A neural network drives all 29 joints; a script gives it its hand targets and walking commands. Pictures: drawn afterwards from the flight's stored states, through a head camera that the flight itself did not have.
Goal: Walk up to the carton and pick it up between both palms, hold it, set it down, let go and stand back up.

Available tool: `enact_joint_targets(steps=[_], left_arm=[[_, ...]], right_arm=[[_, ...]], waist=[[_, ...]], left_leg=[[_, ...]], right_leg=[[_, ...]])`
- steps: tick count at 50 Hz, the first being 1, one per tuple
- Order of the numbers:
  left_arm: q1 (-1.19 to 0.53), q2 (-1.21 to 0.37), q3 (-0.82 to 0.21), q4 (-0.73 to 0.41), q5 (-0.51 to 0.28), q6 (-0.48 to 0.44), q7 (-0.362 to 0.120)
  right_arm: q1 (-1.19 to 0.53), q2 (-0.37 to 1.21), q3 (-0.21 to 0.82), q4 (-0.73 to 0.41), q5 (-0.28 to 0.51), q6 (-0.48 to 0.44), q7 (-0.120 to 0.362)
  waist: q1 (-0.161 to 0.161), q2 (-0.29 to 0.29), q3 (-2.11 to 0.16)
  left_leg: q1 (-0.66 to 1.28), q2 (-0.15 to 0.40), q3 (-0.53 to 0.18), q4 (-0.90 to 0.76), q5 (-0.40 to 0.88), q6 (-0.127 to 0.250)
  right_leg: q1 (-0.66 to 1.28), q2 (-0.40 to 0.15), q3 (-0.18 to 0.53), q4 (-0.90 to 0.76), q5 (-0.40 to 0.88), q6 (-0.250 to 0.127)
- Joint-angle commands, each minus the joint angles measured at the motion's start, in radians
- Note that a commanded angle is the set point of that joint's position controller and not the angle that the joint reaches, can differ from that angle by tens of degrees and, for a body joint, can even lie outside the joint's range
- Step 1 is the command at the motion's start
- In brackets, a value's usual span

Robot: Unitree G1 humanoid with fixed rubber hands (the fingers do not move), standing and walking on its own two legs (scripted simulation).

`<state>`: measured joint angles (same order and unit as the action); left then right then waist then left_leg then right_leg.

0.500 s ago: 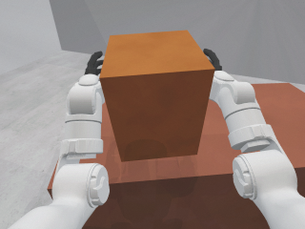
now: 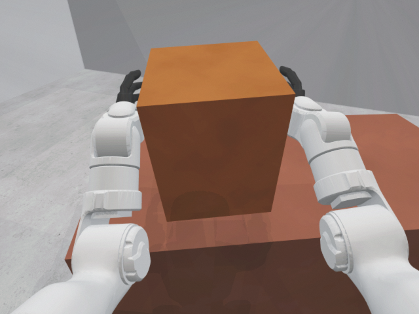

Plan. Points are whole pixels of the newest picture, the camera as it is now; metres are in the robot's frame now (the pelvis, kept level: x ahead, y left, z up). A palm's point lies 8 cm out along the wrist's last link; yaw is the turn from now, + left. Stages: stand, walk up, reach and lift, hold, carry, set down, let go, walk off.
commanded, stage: hold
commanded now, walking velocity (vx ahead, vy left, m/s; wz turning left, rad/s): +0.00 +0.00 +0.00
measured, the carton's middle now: (211, 131) +0.37 +0.00 +0.24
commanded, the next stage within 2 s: none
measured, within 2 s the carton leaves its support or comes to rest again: neither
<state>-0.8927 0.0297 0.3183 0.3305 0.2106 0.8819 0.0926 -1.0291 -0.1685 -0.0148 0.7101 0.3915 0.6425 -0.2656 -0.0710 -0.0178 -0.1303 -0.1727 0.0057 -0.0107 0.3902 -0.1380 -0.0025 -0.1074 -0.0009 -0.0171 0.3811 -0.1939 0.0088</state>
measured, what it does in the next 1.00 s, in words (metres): stands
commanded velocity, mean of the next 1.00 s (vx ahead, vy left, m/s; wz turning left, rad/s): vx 0.00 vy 0.00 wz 0.00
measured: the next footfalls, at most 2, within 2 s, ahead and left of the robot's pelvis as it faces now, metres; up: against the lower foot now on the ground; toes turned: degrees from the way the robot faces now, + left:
none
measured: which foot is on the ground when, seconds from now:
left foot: down 0.00-1.00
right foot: down 0.00-1.00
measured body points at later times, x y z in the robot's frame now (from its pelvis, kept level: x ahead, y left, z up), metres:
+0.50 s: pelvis +0.00 +0.00 +0.00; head -0.08 +0.01 +0.44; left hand +0.38 +0.15 +0.28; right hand +0.39 -0.14 +0.29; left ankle +0.05 +0.12 -0.74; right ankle +0.01 -0.12 -0.74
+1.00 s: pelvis +0.00 +0.00 +0.00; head -0.08 +0.01 +0.44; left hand +0.38 +0.15 +0.28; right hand +0.39 -0.14 +0.29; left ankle +0.05 +0.12 -0.74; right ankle +0.01 -0.12 -0.74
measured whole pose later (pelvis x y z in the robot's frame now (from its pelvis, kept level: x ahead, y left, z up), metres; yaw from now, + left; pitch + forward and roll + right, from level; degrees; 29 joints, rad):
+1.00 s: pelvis +0.00 +0.00 +0.00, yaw +0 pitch -5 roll -1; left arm -0.89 0.03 0.32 0.33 0.21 0.88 0.09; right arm -1.03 -0.17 -0.01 0.72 0.39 0.64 -0.27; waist -0.07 -0.02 -0.13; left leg -0.17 0.01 -0.01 0.39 -0.14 0.00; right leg -0.11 0.00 -0.02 0.38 -0.19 0.01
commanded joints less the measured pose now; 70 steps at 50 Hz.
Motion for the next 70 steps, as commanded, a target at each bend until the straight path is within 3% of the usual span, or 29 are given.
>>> enact_joint_targets(steps=[1, 2, 8, 11, 12, 14, 15, 16, 17, 18, 21, 22, 26, 29, 34, 35, 36, 38, 41, 44, 46, 51, 52, 54, 57, 59, 60, 65, 70], left_arm=[[-0.824, -0.578, -0.429, -0.134, -0.176, -0.083, -0.180], [-0.858, -0.579, -0.427, -0.118, -0.181, -0.088, -0.179], [-0.843, -0.557, -0.409, -0.118, -0.188, -0.094, -0.177], [-0.844, -0.581, -0.440, -0.175, -0.203, -0.096, -0.171], [-0.876, -0.565, -0.430, -0.150, -0.195, -0.096, -0.173], [-0.829, -0.555, -0.399, -0.098, -0.179, -0.087, -0.176], [-0.859, -0.544, -0.402, -0.150, -0.190, -0.096, -0.173], [-0.866, -0.558, -0.404, -0.099, -0.186, -0.093, -0.173], [-0.886, -0.575, -0.432, -0.153, -0.194, -0.100, -0.175], [-0.856, -0.560, -0.422, -0.158, -0.193, -0.097, -0.171], [-0.834, -0.576, -0.443, -0.157, -0.197, -0.084, -0.174], [-0.854, -0.567, -0.436, -0.188, -0.205, -0.092, -0.177], [-0.841, -0.582, -0.448, -0.173, -0.202, -0.087, -0.168], [-0.857, -0.559, -0.419, -0.162, -0.181, -0.088, -0.171], [-0.854, -0.574, -0.421, -0.152, -0.193, -0.089, -0.174], [-0.839, -0.589, -0.437, -0.168, -0.185, -0.085, -0.171], [-0.856, -0.576, -0.436, -0.146, -0.190, -0.085, -0.169], [-0.830, -0.577, -0.412, -0.098, -0.179, -0.084, -0.177], [-0.877, -0.575, -0.446, -0.154, -0.205, -0.096, -0.171], [-0.856, -0.559, -0.398, -0.093, -0.166, -0.090, -0.179], [-0.843, -0.562, -0.396, -0.138, -0.177, -0.092, -0.177], [-0.867, -0.577, -0.426, -0.143, -0.188, -0.095, -0.179], [-0.887, -0.562, -0.422, -0.135, -0.195, -0.100, -0.175], [-0.871, -0.582, -0.445, -0.157, -0.196, -0.099, -0.169], [-0.861, -0.586, -0.438, -0.163, -0.207, -0.092, -0.172], [-0.875, -0.570, -0.429, -0.184, -0.195, -0.097, -0.171], [-0.848, -0.547, -0.397, -0.128, -0.170, -0.090, -0.173], [-0.845, -0.582, -0.439, -0.161, -0.204, -0.086, -0.176], [-0.854, -0.563, -0.411, -0.145, -0.185, -0.089, -0.171]], right_arm=[[-0.847, 0.646, 0.231, -0.325, 0.145, -0.042, 0.123], [-0.851, 0.644, 0.219, -0.296, 0.140, -0.039, 0.123], [-0.880, 0.687, 0.253, -0.354, 0.149, -0.044, 0.121], [-0.870, 0.691, 0.274, -0.389, 0.167, -0.047, 0.114], [-0.883, 0.684, 0.257, -0.365, 0.158, -0.043, 0.114], [-0.875, 0.686, 0.261, -0.336, 0.154, -0.041, 0.118], [-0.893, 0.707, 0.272, -0.373, 0.161, -0.048, 0.119], [-0.875, 0.679, 0.239, -0.309, 0.142, -0.040, 0.120], [-0.855, 0.677, 0.231, -0.309, 0.142, -0.045, 0.122], [-0.836, 0.694, 0.255, -0.334, 0.156, -0.042, 0.120], [-0.822, 0.669, 0.248, -0.319, 0.151, -0.036, 0.114], [-0.823, 0.683, 0.255, -0.345, 0.152, -0.039, 0.116], [-0.853, 0.680, 0.268, -0.380, 0.161, -0.043, 0.116], [-0.823, 0.676, 0.245, -0.298, 0.150, -0.035, 0.120], [-0.865, 0.677, 0.255, -0.351, 0.159, -0.044, 0.122], [-0.845, 0.665, 0.253, -0.345, 0.163, -0.041, 0.122], [-0.878, 0.678, 0.258, -0.359, 0.165, -0.044, 0.119], [-0.868, 0.662, 0.236, -0.319, 0.151, -0.042, 0.125], [-0.872, 0.669, 0.234, -0.345, 0.150, -0.049, 0.125], [-0.854, 0.655, 0.217, -0.277, 0.137, -0.041, 0.130], [-0.842, 0.681, 0.242, -0.305, 0.145, -0.040, 0.126], [-0.859, 0.674, 0.232, -0.318, 0.143, -0.047, 0.123], [-0.898, 0.682, 0.235, -0.340, 0.143, -0.052, 0.124], [-0.852, 0.670, 0.250, -0.315, 0.158, -0.047, 0.123], [-0.845, 0.665, 0.243, -0.327, 0.150, -0.041, 0.126], [-0.829, 0.675, 0.240, -0.307, 0.154, -0.039, 0.124], [-0.845, 0.681, 0.248, -0.301, 0.155, -0.039, 0.123], [-0.841, 0.675, 0.242, -0.346, 0.149, -0.039, 0.120], [-0.852, 0.680, 0.258, -0.321, 0.162, -0.042, 0.123]], waist=[[-0.008, 0.116, -0.438], [-0.018, 0.116, -0.411], [0.003, 0.069, -0.446], [-0.004, 0.099, -0.486], [-0.009, 0.097, -0.464], [0.014, 0.070, -0.414], [0.023, 0.057, -0.477], [-0.001, 0.072, -0.400], [-0.016, 0.112, -0.441], [-0.002, 0.084, -0.470], [-0.018, 0.120, -0.416], [-0.012, 0.091, -0.459], [-0.008, 0.110, -0.483], [0.001, 0.108, -0.406], [0.005, 0.087, -0.458], [-0.009, 0.119, -0.466], [0.008, 0.117, -0.454], [0.002, 0.096, -0.413], [-0.009, 0.117, -0.461], [0.009, 0.109, -0.395], [0.008, 0.078, -0.438], [-0.013, 0.100, -0.447], [-0.001, 0.086, -0.454], [-0.014, 0.124, -0.460], [-0.017, 0.107, -0.453], [-0.010, 0.113, -0.442], [0.014, 0.093, -0.413], [-0.016, 0.109, -0.458], [0.007, 0.088, -0.433]], left_leg=[[0.202, -0.021, -0.015, -0.026, 0.124, -0.049], [0.186, -0.018, -0.016, -0.041, 0.066, -0.051], [0.199, -0.035, -0.010, -0.019, 0.120, -0.031], [0.225, -0.036, -0.009, -0.005, 0.169, -0.041], [0.213, -0.036, -0.013, -0.009, 0.128, -0.040], [0.195, -0.032, -0.011, -0.028, 0.079, -0.025], [0.208, -0.035, -0.012, -0.016, 0.119, -0.022], [0.168, -0.033, -0.014, -0.034, 0.069, -0.032], [0.188, -0.031, -0.010, -0.028, 0.072, -0.045], [0.207, -0.035, -0.014, -0.021, 0.116, -0.034], [0.195, -0.028, -0.008, -0.030, 0.117, -0.049], [0.209, -0.031, -0.006, -0.022, 0.137, -0.046], [0.228, -0.033, -0.010, -0.008, 0.167, -0.047], [0.198, -0.025, -0.010, -0.031, 0.118, -0.046], [0.213, -0.028, -0.010, -0.025, 0.113, -0.041], [0.219, -0.026, -0.018, -0.023, 0.131, -0.049], [0.211, -0.030, -0.015, -0.013, 0.144, -0.045], [0.185, -0.027, -0.014, -0.035, 0.089, -0.041], [0.199, -0.026, -0.009, -0.030, 0.081, -0.048], [0.176, -0.027, -0.009, -0.041, 0.069, -0.045], [0.199, -0.029, -0.010, -0.038, 0.098, -0.036], [0.196, -0.028, -0.013, -0.026, 0.107, -0.046], [0.200, -0.030, -0.010, -0.026, 0.080, -0.040], [0.224, -0.028, -0.010, -0.025, 0.119, -0.051], [0.218, -0.022, -0.012, -0.030, 0.116, -0.052], [0.205, -0.027, -0.010, -0.024, 0.122, -0.050], [0.196, -0.034, -0.004, -0.032, 0.106, -0.040], [0.226, -0.028, -0.008, -0.024, 0.124, -0.049], [0.218, -0.027, -0.011, -0.029, 0.130, -0.041]], right_leg=[[0.034, 0.096, 0.013, -0.105, 0.128, 0.020], [0.017, 0.091, 0.015, -0.114, 0.089, 0.019], [0.030, 0.090, 0.013, -0.115, 0.129, 0.036], [0.047, 0.093, 0.007, -0.103, 0.180, 0.039], [0.023, 0.090, 0.007, -0.111, 0.128, 0.043], [0.007, 0.086, 0.014, -0.119, 0.078, 0.036], [0.031, 0.087, 0.012, -0.110, 0.115, 0.040], [0.013, 0.089, 0.012, -0.121, 0.076, 0.032], [0.013, 0.087, 0.013, -0.111, 0.087, 0.028], [0.030, 0.083, 0.013, -0.104, 0.131, 0.038], [0.036, 0.092, 0.010, -0.107, 0.137, 0.029], [0.057, 0.094, 0.003, -0.100, 0.162, 0.037], [0.039, 0.094, 0.003, -0.100, 0.175, 0.036], [0.019, 0.092, 0.009, -0.104, 0.130, 0.028], [0.028, 0.091, 0.006, -0.108, 0.108, 0.033], [0.037, 0.091, 0.007, -0.105, 0.130, 0.028], [0.034, 0.094, 0.007, -0.104, 0.140, 0.030], [0.021, 0.092, 0.008, -0.115, 0.094, 0.027], [0.019, 0.094, 0.003, -0.109, 0.096, 0.026], [0.009, 0.088, 0.011, -0.116, 0.067, 0.022], [0.035, 0.087, 0.014, -0.110, 0.101, 0.029], [0.030, 0.090, 0.008, -0.109, 0.120, 0.029], [0.022, 0.093, 0.003, -0.112, 0.098, 0.033], [0.016, 0.089, 0.011, -0.110, 0.123, 0.030], [0.023, 0.094, 0.006, -0.109, 0.122, 0.026], [0.025, 0.091, 0.008, -0.105, 0.130, 0.030], [0.026, 0.090, 0.008, -0.115, 0.108, 0.035], [0.026, 0.091, 0.008, -0.110, 0.138, 0.031], [0.014, 0.092, 0.003, -0.111, 0.121, 0.036]])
